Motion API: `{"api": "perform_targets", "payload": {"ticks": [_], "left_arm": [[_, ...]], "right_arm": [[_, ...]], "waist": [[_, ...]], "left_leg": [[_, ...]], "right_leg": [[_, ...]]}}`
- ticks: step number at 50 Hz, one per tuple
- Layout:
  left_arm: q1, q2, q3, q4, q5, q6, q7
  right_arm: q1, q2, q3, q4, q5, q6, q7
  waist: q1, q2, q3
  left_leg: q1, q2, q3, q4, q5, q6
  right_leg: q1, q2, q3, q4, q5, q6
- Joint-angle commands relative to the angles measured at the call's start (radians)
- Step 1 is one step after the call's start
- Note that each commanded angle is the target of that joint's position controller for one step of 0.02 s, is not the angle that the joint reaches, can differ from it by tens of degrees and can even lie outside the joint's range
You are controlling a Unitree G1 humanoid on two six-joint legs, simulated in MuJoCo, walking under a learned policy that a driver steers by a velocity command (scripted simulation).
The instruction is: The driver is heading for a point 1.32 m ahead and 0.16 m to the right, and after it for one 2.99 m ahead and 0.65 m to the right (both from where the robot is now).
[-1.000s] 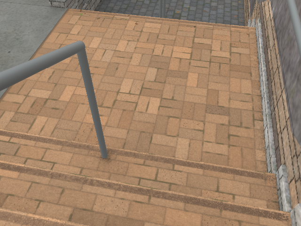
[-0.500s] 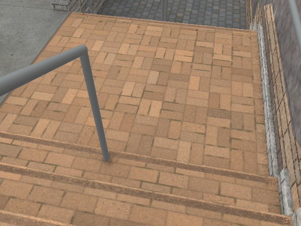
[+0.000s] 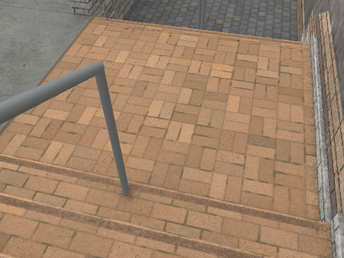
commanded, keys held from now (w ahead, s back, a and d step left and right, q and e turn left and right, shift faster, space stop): w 0.02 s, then no key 0.22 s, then s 0.40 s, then no key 0.36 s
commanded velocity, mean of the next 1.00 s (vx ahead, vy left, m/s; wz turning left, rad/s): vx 0.02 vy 0.00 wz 0.00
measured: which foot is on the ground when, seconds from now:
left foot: up 0.00-0.26, down 0.28-0.64, up 0.66-1.00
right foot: down 0.00-0.28, up 0.30-0.62, down 0.64-1.00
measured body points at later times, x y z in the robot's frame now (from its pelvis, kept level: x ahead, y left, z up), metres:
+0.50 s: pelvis +0.20 +0.04 -0.15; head +0.24 +0.04 +0.30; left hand +0.29 +0.28 -0.29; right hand +0.23 -0.20 -0.30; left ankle +0.26 +0.12 -0.88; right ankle +0.23 -0.12 -0.81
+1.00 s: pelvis +0.15 +0.01 -0.14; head +0.16 -0.02 +0.31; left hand +0.19 +0.26 -0.26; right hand +0.27 -0.22 -0.28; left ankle +0.16 +0.13 -0.79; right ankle +0.23 -0.07 -0.88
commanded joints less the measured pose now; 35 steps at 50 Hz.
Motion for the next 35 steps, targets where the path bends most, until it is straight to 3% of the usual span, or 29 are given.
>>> {"api": "perform_targets", "payload": {"ticks": [1,2,4,5,6,7,8,9,10,11,12,13,14,15,16,17,18,19,20,21,22,25,27,28,31,32,33,34,35], "left_arm": [[0.080,-0.057,-0.025,-0.011,0.093,-0.031,-0.020],[-0.010,0.062,-0.011,-0.032,-0.003,-0.039,0.000],[-0.004,0.038,-0.032,-0.029,-0.048,-0.056,0.001],[0.125,-0.018,-0.060,0.016,0.086,-0.055,-0.017],[-0.065,0.068,-0.032,-0.048,-0.046,-0.036,-0.012],[-0.053,0.101,-0.027,-0.065,-0.051,-0.032,-0.019],[-0.036,0.070,-0.036,-0.058,-0.041,-0.029,-0.017],[0.063,0.042,-0.063,-0.011,0.095,-0.029,-0.035],[-0.031,0.068,-0.032,-0.049,-0.013,-0.008,-0.017],[0.125,0.056,-0.069,0.002,0.065,-0.008,-0.020],[0.043,0.120,-0.048,-0.023,0.054,0.000,-0.035],[0.016,0.145,-0.039,-0.029,0.052,0.014,-0.051],[0.012,0.153,-0.044,-0.029,0.066,0.034,-0.096],[0.348,-0.009,-0.056,0.068,0.061,0.044,-0.138],[0.176,0.097,-0.030,-0.040,0.024,0.036,-0.131],[-0.044,0.098,-0.038,-0.145,0.006,0.023,-0.116],[-0.105,0.109,-0.037,-0.219,-0.002,0.015,-0.095],[-0.130,0.119,-0.041,-0.233,-0.001,0.022,-0.071],[-0.086,0.074,-0.056,-0.184,0.025,0.031,-0.041],[-0.046,0.046,-0.054,-0.172,0.025,0.035,-0.038],[-0.184,0.106,-0.023,-0.153,-0.029,0.098,0.016],[-0.151,0.018,-0.053,-0.174,-0.028,0.143,0.026],[-0.176,0.045,-0.050,-0.194,-0.031,0.150,0.013],[-0.181,0.069,-0.044,-0.196,-0.013,0.155,0.009],[-0.310,0.085,-0.044,-0.280,0.001,0.162,0.004],[-0.286,0.094,-0.047,-0.284,-0.003,0.154,-0.004],[-0.248,0.192,-0.031,-0.292,0.005,0.144,-0.009],[-0.173,0.263,-0.017,-0.307,-0.013,0.140,-0.006],[-0.143,0.272,-0.015,-0.308,-0.010,0.132,0.005]], "right_arm": [[0.042,0.103,0.063,-0.051,-0.074,-0.034,0.037],[-0.125,-0.066,-0.005,-0.094,0.014,-0.021,0.026],[-0.225,-0.036,0.016,-0.143,-0.002,-0.040,0.034],[-0.146,0.129,0.089,-0.132,-0.074,-0.057,0.057],[-0.190,-0.009,0.035,-0.123,0.019,-0.041,0.052],[-0.210,-0.007,0.047,-0.148,0.032,-0.033,0.049],[-0.230,0.002,0.056,-0.166,0.032,-0.025,0.041],[-0.222,-0.019,0.074,-0.174,-0.093,-0.039,0.064],[-0.226,-0.032,0.056,-0.174,0.022,-0.028,0.039],[-0.162,-0.092,0.064,-0.123,-0.093,-0.038,0.062],[-0.056,-0.088,0.048,-0.105,-0.081,-0.046,0.057],[0.142,-0.120,0.037,-0.016,-0.054,-0.055,0.048],[0.378,-0.165,0.020,0.041,-0.045,-0.062,0.043],[0.465,-0.227,0.014,0.024,-0.021,-0.031,0.061],[0.368,-0.196,0.028,-0.007,-0.040,-0.026,0.092],[0.196,-0.201,0.021,-0.041,-0.043,-0.036,0.094],[0.051,-0.228,0.022,-0.082,-0.012,-0.045,0.110],[-0.022,-0.163,0.043,-0.088,-0.015,-0.054,0.108],[0.038,-0.052,0.073,-0.068,-0.021,-0.079,0.080],[0.028,-0.044,0.076,-0.078,-0.017,-0.099,0.064],[0.043,-0.089,0.052,-0.061,0.059,-0.082,0.006],[-0.010,-0.126,0.055,-0.095,0.054,-0.018,-0.030],[-0.046,-0.125,0.054,-0.142,0.048,0.014,-0.028],[-0.109,-0.135,0.049,-0.178,0.046,0.017,-0.019],[-0.094,-0.168,0.024,-0.187,0.042,0.072,-0.027],[-0.058,-0.156,0.021,-0.180,0.038,0.099,-0.034],[0.013,-0.085,0.032,-0.203,0.044,0.115,-0.035],[-0.027,-0.042,0.044,-0.234,0.039,0.120,-0.052],[-0.071,-0.061,0.041,-0.227,0.033,0.115,-0.060]], "waist": [[-0.002,-0.141,0.125],[-0.037,-0.056,0.150],[-0.013,-0.028,0.123],[0.035,-0.081,0.047],[0.004,-0.016,0.072],[0.029,-0.074,0.062],[0.029,-0.110,0.073],[0.022,-0.051,0.146],[0.048,-0.112,0.116],[0.065,0.016,0.127],[-0.017,-0.026,0.103],[-0.076,0.054,0.070],[-0.166,0.123,-0.028],[-0.076,0.369,-0.428],[-0.129,0.195,-0.465],[-0.118,0.074,-0.307],[-0.059,0.039,-0.217],[-0.019,-0.065,-0.148],[0.017,-0.148,-0.051],[0.069,-0.022,0.024],[-0.013,-0.093,0.038],[0.030,0.111,-0.137],[0.035,0.138,-0.184],[0.052,0.110,-0.193],[0.016,0.079,-0.025],[0.002,0.034,-0.038],[-0.041,-0.261,-0.061],[0.026,-0.336,-0.095],[0.046,-0.226,-0.093]], "left_leg": [[-0.261,0.063,-0.133,0.003,0.290,0.044],[-0.271,0.039,-0.033,-0.233,0.391,-0.013],[-0.065,0.017,0.008,-0.496,0.688,-0.036],[0.048,0.086,-0.048,-0.574,0.950,0.029],[0.158,-0.062,0.117,-0.581,0.869,-0.004],[0.252,-0.044,0.089,-0.557,0.863,-0.006],[0.235,-0.028,0.063,-0.578,0.819,-0.005],[0.238,0.064,-0.006,-0.593,0.773,0.033],[0.171,-0.042,0.115,-0.669,0.779,-0.012],[0.218,0.097,-0.033,-0.770,0.730,0.016],[0.236,0.046,0.030,-0.779,0.593,0.008],[0.447,0.031,0.093,-0.864,0.695,0.000],[0.771,0.080,0.080,-0.870,0.804,0.033],[1.341,0.312,-0.104,-0.412,1.391,0.323],[1.277,0.378,-0.302,-0.400,1.483,0.405],[1.085,0.424,-0.306,-0.480,1.368,0.365],[0.816,0.473,-0.384,-0.571,1.069,0.367],[0.581,0.465,-0.362,-0.657,0.912,0.326],[0.314,0.369,-0.196,-0.694,1.013,0.271],[0.119,0.277,-0.129,-0.725,1.048,0.260],[0.164,0.265,-0.073,-0.717,0.999,0.245],[0.229,0.164,0.008,-0.621,1.115,0.176],[0.190,0.165,0.028,-0.582,1.008,0.183],[0.093,0.205,-0.006,-0.580,0.899,0.193],[0.130,0.191,-0.077,-0.587,0.566,0.142],[0.129,0.154,-0.075,-0.482,0.371,0.099],[-0.023,-0.007,0.046,-0.169,-0.109,0.025],[-0.155,-0.164,-0.034,0.026,-0.533,0.006],[-0.140,-0.180,-0.185,0.115,-0.493,-0.002]], "right_leg": [[-0.030,-0.260,0.226,-0.182,0.233,-0.192],[0.005,-0.214,0.223,-0.165,0.328,-0.131],[-0.107,-0.147,0.129,-0.086,0.386,-0.098],[-0.229,-0.118,0.043,-0.015,0.239,-0.077],[-0.235,-0.095,0.102,-0.054,0.244,-0.075],[-0.312,-0.103,0.120,0.008,0.216,-0.076],[-0.280,-0.102,0.118,0.056,0.230,-0.077],[-0.372,-0.131,0.123,0.103,0.081,-0.054],[-0.184,-0.094,0.099,0.173,0.213,-0.073],[-0.184,-0.131,0.186,0.285,0.073,-0.031],[-0.087,-0.149,0.217,0.367,0.255,-0.060],[-0.140,-0.093,0.158,0.554,0.273,-0.031],[-0.267,-0.052,0.148,0.740,0.306,-0.001],[-0.498,0.035,0.118,1.239,-0.417,0.082],[-0.661,0.034,0.156,1.491,-0.498,0.117],[-0.813,-0.034,0.145,1.458,-0.430,0.118],[-0.826,-0.109,0.195,1.379,-0.382,0.124],[-0.730,-0.166,0.231,1.266,-0.322,0.125],[-0.520,-0.228,0.249,0.968,-0.092,0.118],[-0.381,-0.202,0.187,0.929,-0.083,0.138],[-0.385,-0.118,0.159,0.669,0.091,0.116],[-0.191,-0.056,0.070,0.410,0.177,0.092],[-0.139,-0.032,0.029,0.459,0.249,0.084],[-0.068,-0.036,0.042,0.555,0.292,0.070],[-0.172,-0.051,0.054,0.184,0.030,0.040],[-0.093,-0.084,0.097,0.042,0.208,0.023],[0.007,-0.313,0.380,-0.043,0.747,-0.048],[0.009,-0.490,0.570,-0.119,1.073,-0.193],[-0.068,-0.464,0.589,-0.183,0.836,-0.234]]}}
